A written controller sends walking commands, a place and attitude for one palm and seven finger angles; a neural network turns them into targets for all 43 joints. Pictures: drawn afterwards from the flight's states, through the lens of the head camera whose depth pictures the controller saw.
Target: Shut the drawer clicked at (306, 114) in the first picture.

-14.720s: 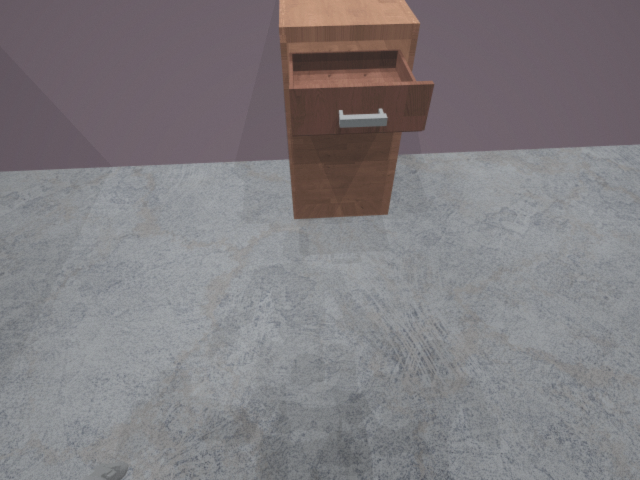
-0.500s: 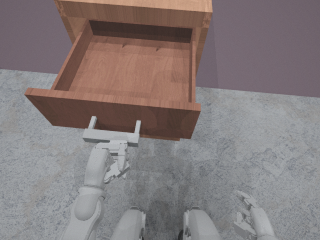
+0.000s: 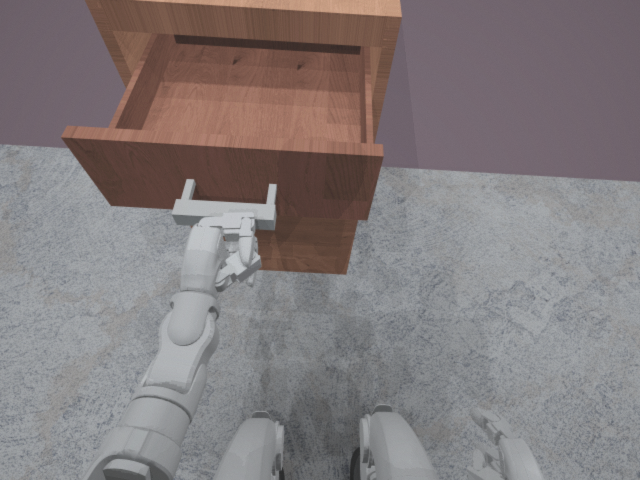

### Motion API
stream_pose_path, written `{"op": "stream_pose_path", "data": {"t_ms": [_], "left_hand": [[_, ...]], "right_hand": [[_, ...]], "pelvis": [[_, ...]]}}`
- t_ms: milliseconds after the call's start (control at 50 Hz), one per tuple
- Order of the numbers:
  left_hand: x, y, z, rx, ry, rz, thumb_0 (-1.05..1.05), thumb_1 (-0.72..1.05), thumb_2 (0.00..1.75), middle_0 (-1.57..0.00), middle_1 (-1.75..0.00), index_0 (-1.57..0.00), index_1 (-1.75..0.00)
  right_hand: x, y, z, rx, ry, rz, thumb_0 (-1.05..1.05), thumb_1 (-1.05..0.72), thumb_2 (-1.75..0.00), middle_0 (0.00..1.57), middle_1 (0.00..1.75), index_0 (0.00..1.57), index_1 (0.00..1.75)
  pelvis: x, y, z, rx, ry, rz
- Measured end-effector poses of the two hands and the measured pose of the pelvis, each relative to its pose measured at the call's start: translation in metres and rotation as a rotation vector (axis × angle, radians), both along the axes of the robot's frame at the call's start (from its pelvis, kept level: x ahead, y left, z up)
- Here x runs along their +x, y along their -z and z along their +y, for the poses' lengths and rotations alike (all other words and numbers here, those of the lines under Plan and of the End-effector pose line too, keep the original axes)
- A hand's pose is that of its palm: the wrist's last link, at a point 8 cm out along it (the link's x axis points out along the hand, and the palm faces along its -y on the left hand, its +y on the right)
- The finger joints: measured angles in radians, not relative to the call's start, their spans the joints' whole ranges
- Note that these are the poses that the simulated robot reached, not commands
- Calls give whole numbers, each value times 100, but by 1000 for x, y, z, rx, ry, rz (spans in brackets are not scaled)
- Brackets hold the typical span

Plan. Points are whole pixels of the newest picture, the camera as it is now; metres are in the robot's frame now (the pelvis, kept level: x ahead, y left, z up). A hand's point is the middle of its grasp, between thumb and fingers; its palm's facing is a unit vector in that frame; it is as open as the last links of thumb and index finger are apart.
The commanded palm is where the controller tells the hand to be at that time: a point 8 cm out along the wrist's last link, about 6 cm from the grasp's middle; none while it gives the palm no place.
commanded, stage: push the drawer shut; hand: left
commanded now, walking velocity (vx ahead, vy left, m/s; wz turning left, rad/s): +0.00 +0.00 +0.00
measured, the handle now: (228, 201) +0.46 +0.12 +0.04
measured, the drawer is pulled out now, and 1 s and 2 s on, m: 0.21 0.09 0.00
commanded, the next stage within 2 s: none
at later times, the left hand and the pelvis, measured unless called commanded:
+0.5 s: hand (258, 213) +0.44 +0.08 +0.03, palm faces -0.07 -1.00 -0.04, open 2.8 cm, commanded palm +0.44 +0.14 +0.04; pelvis +0.01 +0.00 +0.00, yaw -1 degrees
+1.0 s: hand (266, 176) +0.50 +0.08 +0.04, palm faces -0.06 -1.00 -0.05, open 2.8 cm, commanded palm +0.50 +0.12 +0.04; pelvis +0.00 +0.00 -0.01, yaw -1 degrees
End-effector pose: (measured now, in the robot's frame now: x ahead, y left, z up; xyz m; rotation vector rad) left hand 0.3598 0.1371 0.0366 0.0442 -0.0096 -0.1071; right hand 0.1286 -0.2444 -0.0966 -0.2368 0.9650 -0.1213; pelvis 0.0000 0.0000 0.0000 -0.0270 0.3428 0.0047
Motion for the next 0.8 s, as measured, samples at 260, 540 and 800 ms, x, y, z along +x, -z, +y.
{"op": "stream_pose_path", "data": {"t_ms": [260,540,800], "left_hand": [[35,1,-1,1,-25,-7,-6,82,97,-140,-160,-140,-160],[70,0,1,-2,-34,-7,-6,77,94,-140,-160,-140,-160],[98,0,-3,1,-42,-7,-5,78,95,-140,-160,-140,-160]], "right_hand": [[-29,8,-8,-8,49,105,1,-91,-89,20,30,20,30],[-44,11,-11,-9,81,161,1,-91,-89,20,30,20,30],[-69,17,-13,-13,99,245,0,-91,-89,20,30,20,30]], "pelvis": [[4,-1,1,3,9,23],[6,-1,-1,3,18,48],[6,3,-1,2,17,70]]}}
